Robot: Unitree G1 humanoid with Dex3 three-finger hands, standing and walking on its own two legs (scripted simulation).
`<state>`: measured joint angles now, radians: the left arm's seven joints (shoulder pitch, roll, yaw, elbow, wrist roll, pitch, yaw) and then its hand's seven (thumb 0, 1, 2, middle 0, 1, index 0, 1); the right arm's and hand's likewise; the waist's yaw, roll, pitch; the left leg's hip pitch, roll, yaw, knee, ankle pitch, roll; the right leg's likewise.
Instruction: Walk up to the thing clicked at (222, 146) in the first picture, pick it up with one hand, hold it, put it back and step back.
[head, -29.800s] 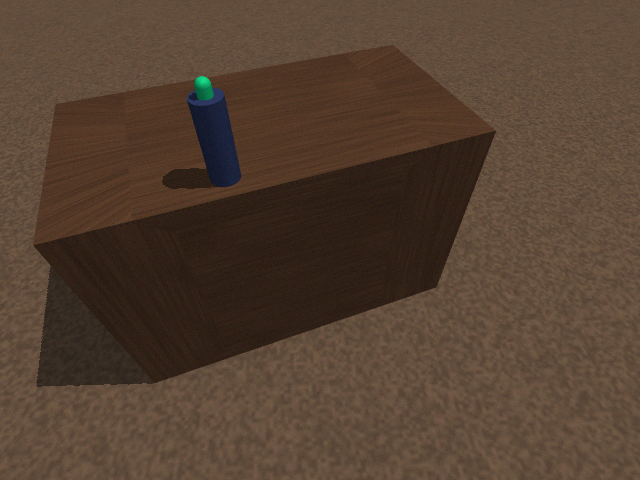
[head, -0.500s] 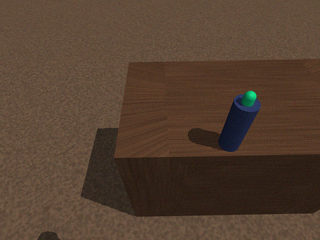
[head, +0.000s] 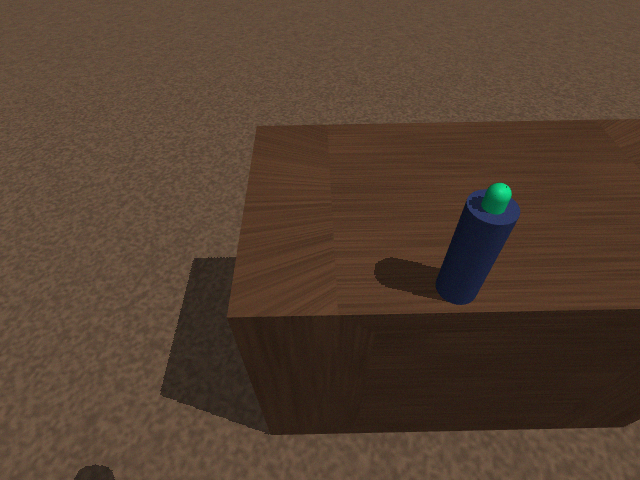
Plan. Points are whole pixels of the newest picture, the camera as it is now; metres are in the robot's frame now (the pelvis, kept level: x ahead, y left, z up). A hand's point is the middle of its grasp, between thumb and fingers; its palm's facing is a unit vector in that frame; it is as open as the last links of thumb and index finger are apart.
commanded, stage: stand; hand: right
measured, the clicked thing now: (475, 244) +0.44 -0.21 +0.03
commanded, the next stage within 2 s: step back in 0.22 s
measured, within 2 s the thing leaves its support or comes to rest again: neither
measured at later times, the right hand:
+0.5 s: hand out of the picture +0.05 -0.26 -0.16, palm faces -0.02 +0.91 -0.41, open 7.3 cm
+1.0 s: hand out of the picture -0.05 -0.23 -0.18, palm faces +0.06 +0.92 -0.39, open 7.4 cm
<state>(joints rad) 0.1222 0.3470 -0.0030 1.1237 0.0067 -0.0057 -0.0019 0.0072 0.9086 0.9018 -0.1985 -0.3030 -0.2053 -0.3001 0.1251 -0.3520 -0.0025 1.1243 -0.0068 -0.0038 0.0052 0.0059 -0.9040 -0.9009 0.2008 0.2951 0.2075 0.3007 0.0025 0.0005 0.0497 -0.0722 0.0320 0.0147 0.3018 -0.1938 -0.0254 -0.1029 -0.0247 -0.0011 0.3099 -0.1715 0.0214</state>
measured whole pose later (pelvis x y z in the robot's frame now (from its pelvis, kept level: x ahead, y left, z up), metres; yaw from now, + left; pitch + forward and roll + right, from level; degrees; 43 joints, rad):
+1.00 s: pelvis -0.13 +0.04 -0.03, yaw -6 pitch -2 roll +0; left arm 0.13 0.38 0.08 0.86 0.03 0.06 0.00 0.01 0.91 0.90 -0.20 -0.30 -0.21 -0.30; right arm 0.13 -0.37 -0.05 0.85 -0.01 0.03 -0.01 0.01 -0.90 -0.90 0.20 0.30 0.21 0.30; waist 0.00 -0.01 0.21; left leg -0.34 0.02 0.08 0.68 -0.30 0.03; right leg -0.25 0.04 0.07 0.66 -0.38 -0.01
